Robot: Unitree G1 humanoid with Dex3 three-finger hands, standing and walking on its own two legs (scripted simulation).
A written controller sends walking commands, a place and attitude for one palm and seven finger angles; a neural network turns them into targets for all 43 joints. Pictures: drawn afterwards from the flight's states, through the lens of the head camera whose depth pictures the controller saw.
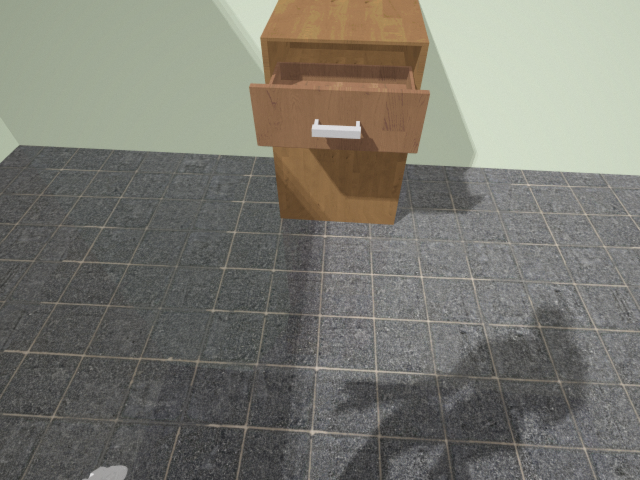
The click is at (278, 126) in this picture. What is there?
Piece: drawer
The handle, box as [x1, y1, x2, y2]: [312, 119, 360, 138]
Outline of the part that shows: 312,124 312,136 359,138 360,135 359,121 356,121 355,126 318,125 318,119 315,119 314,124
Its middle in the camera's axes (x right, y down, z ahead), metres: +0.04 -0.30 +1.04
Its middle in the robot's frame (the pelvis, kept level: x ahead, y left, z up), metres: +0.97 +0.02 -0.09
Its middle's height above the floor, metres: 0.68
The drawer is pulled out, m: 0.29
